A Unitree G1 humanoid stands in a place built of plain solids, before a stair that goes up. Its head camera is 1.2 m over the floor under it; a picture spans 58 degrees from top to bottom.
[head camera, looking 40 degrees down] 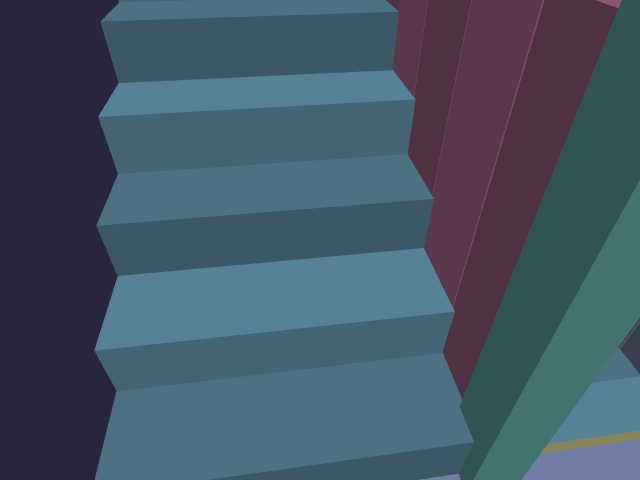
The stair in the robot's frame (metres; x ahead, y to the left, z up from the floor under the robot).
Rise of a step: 0.18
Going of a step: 0.25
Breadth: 0.88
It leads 8 degrees to the left of straight ahead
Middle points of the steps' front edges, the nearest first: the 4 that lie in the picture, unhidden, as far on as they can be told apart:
0.42 0.06 0.18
0.66 0.09 0.36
0.91 0.13 0.53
1.16 0.16 0.71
